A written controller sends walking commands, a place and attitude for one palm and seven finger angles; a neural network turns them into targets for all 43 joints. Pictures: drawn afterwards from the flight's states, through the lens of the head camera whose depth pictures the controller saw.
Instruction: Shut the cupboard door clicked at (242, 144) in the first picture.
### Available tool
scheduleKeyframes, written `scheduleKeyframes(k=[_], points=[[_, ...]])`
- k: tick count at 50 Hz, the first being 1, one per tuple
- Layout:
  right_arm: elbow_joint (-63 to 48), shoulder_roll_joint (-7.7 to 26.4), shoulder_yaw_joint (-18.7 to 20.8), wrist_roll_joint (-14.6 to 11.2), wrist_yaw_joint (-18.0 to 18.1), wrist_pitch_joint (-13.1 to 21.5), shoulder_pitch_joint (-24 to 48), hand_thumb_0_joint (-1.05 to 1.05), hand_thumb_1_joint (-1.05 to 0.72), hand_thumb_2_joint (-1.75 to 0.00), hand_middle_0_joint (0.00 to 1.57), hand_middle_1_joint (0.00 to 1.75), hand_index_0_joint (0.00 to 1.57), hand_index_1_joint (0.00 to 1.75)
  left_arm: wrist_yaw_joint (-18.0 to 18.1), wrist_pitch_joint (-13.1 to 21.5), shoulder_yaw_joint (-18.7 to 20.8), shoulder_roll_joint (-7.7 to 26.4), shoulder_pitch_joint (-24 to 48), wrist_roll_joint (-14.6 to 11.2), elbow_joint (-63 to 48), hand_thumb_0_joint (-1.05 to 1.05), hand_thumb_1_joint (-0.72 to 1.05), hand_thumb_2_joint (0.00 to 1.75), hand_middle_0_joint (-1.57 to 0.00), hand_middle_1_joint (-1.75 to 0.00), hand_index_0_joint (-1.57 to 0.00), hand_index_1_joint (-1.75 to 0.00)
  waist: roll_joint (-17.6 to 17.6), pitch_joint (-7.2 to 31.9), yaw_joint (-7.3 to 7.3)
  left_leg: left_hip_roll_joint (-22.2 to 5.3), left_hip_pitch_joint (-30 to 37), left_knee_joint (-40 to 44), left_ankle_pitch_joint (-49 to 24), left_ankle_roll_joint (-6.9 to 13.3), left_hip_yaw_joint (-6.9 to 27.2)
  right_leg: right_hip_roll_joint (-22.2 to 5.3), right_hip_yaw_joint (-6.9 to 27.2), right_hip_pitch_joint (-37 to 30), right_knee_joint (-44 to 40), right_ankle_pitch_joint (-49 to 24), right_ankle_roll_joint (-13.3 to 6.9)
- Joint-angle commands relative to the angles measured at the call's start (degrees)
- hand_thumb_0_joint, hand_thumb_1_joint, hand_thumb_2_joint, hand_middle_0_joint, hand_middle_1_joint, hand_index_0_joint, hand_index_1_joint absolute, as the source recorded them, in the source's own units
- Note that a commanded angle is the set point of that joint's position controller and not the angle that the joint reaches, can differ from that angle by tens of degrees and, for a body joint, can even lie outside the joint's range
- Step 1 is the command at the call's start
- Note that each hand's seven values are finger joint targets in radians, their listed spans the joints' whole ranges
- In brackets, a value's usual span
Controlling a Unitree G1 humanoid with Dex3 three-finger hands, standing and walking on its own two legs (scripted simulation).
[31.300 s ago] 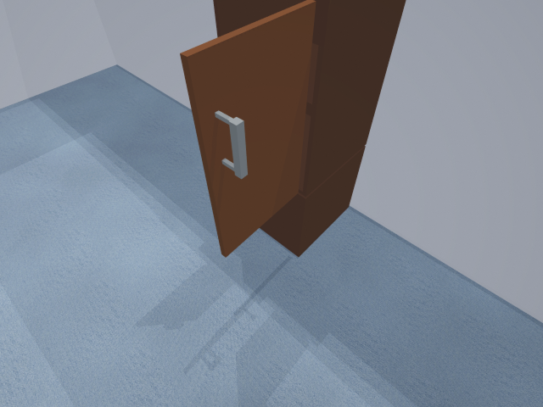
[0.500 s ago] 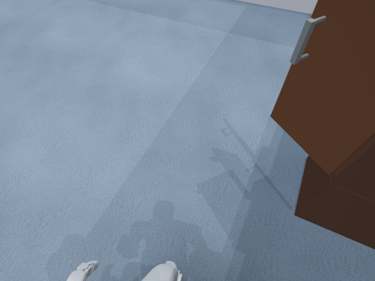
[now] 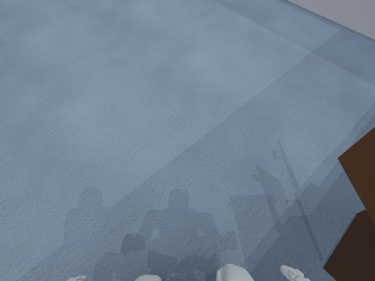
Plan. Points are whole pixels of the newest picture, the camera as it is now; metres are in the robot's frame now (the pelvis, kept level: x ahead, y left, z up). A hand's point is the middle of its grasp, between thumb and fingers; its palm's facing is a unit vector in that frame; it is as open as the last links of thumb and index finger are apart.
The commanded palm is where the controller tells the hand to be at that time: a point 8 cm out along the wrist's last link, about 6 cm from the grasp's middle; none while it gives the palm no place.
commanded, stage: walk to a spot facing it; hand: left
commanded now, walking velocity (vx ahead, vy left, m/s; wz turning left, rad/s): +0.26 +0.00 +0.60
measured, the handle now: out of the picture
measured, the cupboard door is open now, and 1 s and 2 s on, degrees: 54 54 54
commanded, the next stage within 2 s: turn to face it in 1.20 s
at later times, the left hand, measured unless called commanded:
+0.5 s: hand out of the picture +0.04 +0.19 -0.18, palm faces +0.37 -0.91 -0.20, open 7.4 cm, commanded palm none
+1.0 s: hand (85, 209) +0.28 +0.29 -0.14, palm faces +0.54 -0.80 -0.26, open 7.4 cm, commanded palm none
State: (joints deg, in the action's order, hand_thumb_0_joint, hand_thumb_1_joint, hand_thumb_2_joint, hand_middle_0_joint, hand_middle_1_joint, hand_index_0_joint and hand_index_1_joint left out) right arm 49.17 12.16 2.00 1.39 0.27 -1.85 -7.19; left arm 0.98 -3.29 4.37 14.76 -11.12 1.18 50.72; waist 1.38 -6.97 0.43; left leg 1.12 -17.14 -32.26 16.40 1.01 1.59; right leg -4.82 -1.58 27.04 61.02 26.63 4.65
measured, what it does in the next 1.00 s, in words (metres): walks ahead, turning left: right foot, then left foot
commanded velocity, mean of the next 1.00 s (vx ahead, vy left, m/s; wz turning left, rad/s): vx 0.18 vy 0.00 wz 0.60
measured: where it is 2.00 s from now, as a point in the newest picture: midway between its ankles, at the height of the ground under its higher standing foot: (156, 229)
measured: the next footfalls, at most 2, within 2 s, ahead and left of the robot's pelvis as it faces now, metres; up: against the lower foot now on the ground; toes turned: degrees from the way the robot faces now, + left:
right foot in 0.16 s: +0.08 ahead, -0.15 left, +0.00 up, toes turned +3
left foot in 0.52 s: +0.12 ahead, +0.13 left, +0.00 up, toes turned +28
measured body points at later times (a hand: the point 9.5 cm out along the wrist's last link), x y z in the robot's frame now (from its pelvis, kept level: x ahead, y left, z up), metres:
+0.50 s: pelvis +0.09 +0.00 -0.01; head +0.13 +0.04 +0.44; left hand +0.02 +0.24 -0.16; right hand +0.25 -0.21 -0.14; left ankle +0.08 +0.11 -0.73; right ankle +0.04 -0.15 -0.73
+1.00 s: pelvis +0.27 +0.04 -0.01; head +0.31 +0.05 +0.44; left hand +0.25 +0.33 -0.12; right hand +0.41 -0.16 -0.17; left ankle +0.10 +0.10 -0.67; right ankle +0.39 -0.01 -0.73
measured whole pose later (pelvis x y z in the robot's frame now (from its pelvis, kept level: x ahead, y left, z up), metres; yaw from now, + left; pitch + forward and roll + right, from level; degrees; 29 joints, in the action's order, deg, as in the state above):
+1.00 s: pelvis +0.27 +0.04 -0.01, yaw +36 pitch +0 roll +1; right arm 57.0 13.1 4.2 0.6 -0.3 -1.5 -17.1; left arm -0.5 2.6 2.5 11.0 -6.3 1.8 47.3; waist -2.2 -5.1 -2.5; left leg 1.9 -17.8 -60.9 30.7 0.3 4.3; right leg -4.7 -6.6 23.0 36.9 13.7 -0.5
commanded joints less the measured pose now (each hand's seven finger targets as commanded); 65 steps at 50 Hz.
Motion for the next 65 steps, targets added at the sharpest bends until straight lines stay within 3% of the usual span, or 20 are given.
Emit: scheduleKeyframes(k=[1, 5, 6, 7, 9, 14, 21, 24, 26, 27, 31, 41, 44, 45, 46, 48, 51, 53, 62, 65], points=[[-2.4, 12.7, 3.8, 0.6, 0.6, 0.6, -3.2, 0.00, -0.90, -0.90, 0.20, 0.30, 0.20, 0.30, -0.5, 1.7, 0.9, 2.9, 0.4, 0.0, -5.9, 0.00, 0.90, 0.90, -0.20, -0.30, -0.20, -0.30, -10.0, 9.5, -1.90, -12.7, 5.7, 11.8, -11.0, 8.6, 15.0, 1.3, 0.0, -1.7, -10.9, -1.6, -0.4], [-3.0, 12.5, 4.2, 0.3, 0.0, 0.1, 0.0, 0.00, -0.90, -0.90, 0.20, 0.30, 0.20, 0.30, -1.4, 2.9, 1.2, 4.1, -6.0, 0.4, -4.3, 0.00, 0.90, 0.90, -0.20, -0.30, -0.20, -0.30, -9.1, 7.1, 1.86, -8.2, -7.7, 8.5, 9.8, 5.8, 16.4, 5.3, -3.4, -18.7, -28.8, -8.1, -0.9], [-3.6, 10.1, 3.9, -0.1, -0.1, 0.2, 0.6, 0.00, -0.90, -0.90, 0.20, 0.30, 0.20, 0.30, -1.0, 3.6, 1.9, 6.2, -9.6, 0.7, -3.4, 0.00, 0.90, 0.90, -0.20, -0.30, -0.20, -0.30, -3.0, 6.8, 3.83, -3.6, -15.3, 1.4, 12.4, 3.4, 12.7, 1.5, 0.6, -26.3, -36.4, -6.3, -1.6], [-4.5, 5.4, 3.0, -0.7, -0.3, 0.5, -1.3, 0.00, -0.90, -0.90, 0.20, 0.30, 0.20, 0.30, 0.0, 4.3, 2.8, 11.3, -11.6, 1.5, -3.6, 0.00, 0.90, 0.90, -0.20, -0.30, -0.20, -0.30, 13.4, 7.9, 4.80, 3.1, -25.1, -14.9, 18.2, -0.6, 4.1, -14.8, 20.2, -32.0, -46.5, 4.6, -6.6], [-5.1, 7.6, 3.9, 0.2, -0.6, 0.1, 0.2, 0.00, -0.90, -0.90, 0.20, 0.30, 0.20, 0.30, 0.7, 4.0, 2.5, 10.9, -8.0, 0.6, -5.0, 0.00, 0.90, 0.90, -0.20, -0.30, -0.20, -0.30, 14.0, 4.6, 2.63, 0.5, -24.1, -37.1, 16.8, -1.6, 4.8, -22.3, 29.6, -19.9, -50.6, 2.8, -13.6], [-2.1, 4.2, 3.0, -0.2, -2.3, -0.8, -2.4, 0.00, -0.90, -0.90, 0.20, 0.30, 0.20, 0.30, 1.0, 4.9, 1.3, 5.6, -1.6, 0.6, -5.3, 0.00, 0.90, 0.90, -0.20, -0.30, -0.20, -0.30, 9.1, 3.7, -1.54, -3.3, -17.2, -35.3, 6.4, -3.6, -1.2, -14.5, 0.7, -16.8, -43.4, -26.0, -10.6], [-3.8, 2.4, 1.8, -0.4, -3.2, 1.2, 2.3, 0.00, -0.90, -0.90, 0.20, 0.30, 0.20, 0.30, 0.1, 5.5, 2.7, 8.6, -9.6, 0.9, -0.7, 0.00, 0.90, 0.90, -0.20, -0.30, -0.20, -0.30, 10.2, 5.4, 2.30, -2.6, -11.5, -9.7, 8.5, -1.1, -8.9, -17.1, -5.1, -26.4, -38.9, -31.4, -9.6], [-0.8, 6.4, 2.8, 0.1, -2.6, 2.4, -9.4, 0.00, -0.90, -0.90, 0.20, 0.30, 0.20, 0.30, -0.5, 5.5, 2.9, 9.1, -7.6, 0.0, -0.8, 0.00, 0.90, 0.90, -0.20, -0.30, -0.20, -0.30, 2.8, 11.6, -4.36, 0.4, 11.3, 5.3, -0.3, 1.0, -10.5, -14.0, -12.2, -18.0, -20.3, -33.1, -5.7], [2.0, 18.7, 5.7, 0.6, -1.0, 2.6, -22.5, 0.00, -0.90, -0.90, 0.20, 0.30, 0.20, 0.30, -1.6, 5.2, 1.0, 3.3, -0.8, -0.2, -7.3, 0.00, 0.90, 0.90, -0.20, -0.30, -0.20, -0.30, -20.2, 15.6, -10.76, -25.1, 30.2, 13.2, -14.4, 14.2, 29.0, -1.1, -8.0, 14.5, 9.1, 11.1, -0.9], [3.2, 18.0, 5.3, 0.4, -0.5, 2.6, -23.0, 0.00, -0.90, -0.90, 0.20, 0.30, 0.20, 0.30, -1.0, 4.9, 1.2, 4.2, 4.4, 0.3, -8.8, 0.00, 0.90, 0.90, -0.20, -0.30, -0.20, -0.30, -11.9, 13.3, -10.78, -25.6, 24.1, 14.3, -4.7, 14.7, 27.9, -2.9, -1.6, 15.9, 11.8, 9.2, -2.1], [0.2, 10.5, 2.9, 0.5, 0.6, 4.2, -10.5, 0.00, -0.90, -0.90, 0.20, 0.30, 0.20, 0.30, -2.3, 4.4, 1.8, 3.0, 1.8, 0.6, -4.5, 0.00, 0.90, 0.90, -0.20, -0.30, -0.20, -0.30, -8.9, 5.3, -3.46, -16.2, 9.3, 17.7, -0.3, 9.6, 16.8, -4.3, 1.2, 12.2, 6.6, -6.0, -1.3], [2.5, 10.8, 3.7, 0.1, 0.0, 4.1, -9.7, 0.00, -0.90, -0.90, 0.20, 0.30, 0.20, 0.30, -2.7, 4.4, 0.9, 2.6, 5.8, 0.0, -6.5, 0.00, 0.90, 0.90, -0.20, -0.30, -0.20, -0.30, -8.9, 4.3, -1.90, -11.9, 8.3, 15.2, -12.6, 8.9, 10.3, 0.6, -1.9, 1.5, -20.7, -15.7, 0.1], [2.3, 10.7, 3.9, -0.1, 0.2, 3.4, -6.9, 0.00, -0.90, -0.90, 0.20, 0.30, 0.20, 0.30, -2.2, 5.0, 1.5, 3.8, -2.6, 0.0, -4.3, 0.00, 0.90, 0.90, -0.20, -0.30, -0.20, -0.30, -7.2, 5.3, 2.36, -9.8, 0.3, 7.1, -12.4, 6.3, 9.8, 3.0, -3.2, -16.2, -29.2, -17.9, -1.2], [2.1, 9.2, 3.8, -0.7, -0.2, 3.6, -6.9, 0.00, -0.90, -0.90, 0.20, 0.30, 0.20, 0.30, -1.8, 5.8, 2.2, 6.9, -9.4, 0.3, -2.7, 0.00, 0.90, 0.90, -0.20, -0.30, -0.20, -0.30, -1.5, 8.0, 5.46, -6.1, -6.4, -3.0, -9.7, 4.0, 7.6, -0.3, 0.8, -28.7, -34.2, -18.5, -2.4], [1.3, 4.3, 3.2, -1.3, -0.4, 3.9, -10.3, 0.00, -0.90, -0.90, 0.20, 0.30, 0.20, 0.30, -0.8, 6.3, 3.7, 13.4, -15.8, 1.0, -1.5, 0.00, 0.90, 0.90, -0.20, -0.30, -0.20, -0.30, 16.7, 15.9, 7.27, 3.0, -15.2, -23.5, 11.9, 0.2, 0.1, -18.6, 19.8, -40.4, -40.7, -19.3, -7.9], [0.8, 5.5, 3.7, -0.7, -0.2, 2.7, -10.2, 0.00, -0.90, -0.90, 0.20, 0.30, 0.20, 0.30, 0.0, 5.7, 2.9, 11.7, -11.3, 0.5, -2.7, 0.00, 0.90, 0.90, -0.20, -0.30, -0.20, -0.30, 18.1, 12.8, 4.19, 0.5, -19.3, -45.3, 18.0, -0.2, 3.6, -24.6, 28.6, -28.5, -46.4, -13.6, -12.8], [2.1, 3.9, 3.2, -0.3, -1.4, 1.0, -7.6, 0.00, -0.90, -0.90, 0.20, 0.30, 0.20, 0.30, 0.7, 5.3, 0.8, 4.0, -0.4, 0.5, -5.1, 0.00, 0.90, 0.90, -0.20, -0.30, -0.20, -0.30, 6.4, 6.7, -1.23, -4.8, -15.6, -44.2, 5.9, -1.8, 1.8, -17.3, 6.6, -13.7, -46.1, -15.1, -10.2], [2.3, 2.7, 2.7, -0.3, -1.8, 0.1, -8.1, 0.00, -0.90, -0.90, 0.20, 0.30, 0.20, 0.30, 0.8, 5.8, 0.7, 3.3, -0.9, 0.6, -4.6, 0.00, 0.90, 0.90, -0.20, -0.30, -0.20, -0.30, 8.2, 7.7, -1.84, -4.7, -13.9, -39.1, 5.0, -2.7, -0.4, -16.2, -0.1, -13.7, -44.8, -26.4, -10.0], [-2.6, 2.0, 1.7, -0.6, -2.5, 0.4, -0.9, 0.00, -0.90, -0.90, 0.20, 0.30, 0.20, 0.30, 0.6, 4.6, 2.0, 7.3, -5.0, 0.8, -2.7, 0.00, 0.90, 0.90, -0.20, -0.30, -0.20, -0.30, 8.6, 7.8, 0.28, -2.8, -9.0, -11.2, 5.6, -1.9, -7.9, -17.7, -8.5, -21.3, -35.9, -42.0, -9.8], [-1.9, 6.6, 2.5, -0.2, -2.5, 1.3, -7.2, 0.00, -0.90, -0.90, 0.20, 0.30, 0.20, 0.30, 0.3, 4.1, 2.0, 7.8, -5.6, 0.1, -2.9, 0.00, 0.90, 0.90, -0.20, -0.30, -0.20, -0.30, 1.2, 13.1, -3.40, -2.9, 9.5, 5.4, -10.5, -0.6, -6.0, -14.9, -12.0, -14.9, -20.2, -35.4, -5.4]])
